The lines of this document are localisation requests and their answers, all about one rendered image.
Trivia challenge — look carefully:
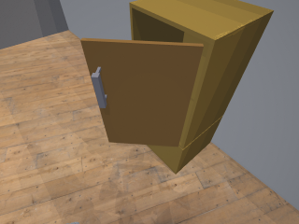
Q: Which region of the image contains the cupboard door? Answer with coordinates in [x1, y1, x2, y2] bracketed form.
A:
[80, 37, 204, 147]

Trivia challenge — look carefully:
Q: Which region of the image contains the handle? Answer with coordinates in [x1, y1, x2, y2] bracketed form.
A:
[91, 66, 107, 108]

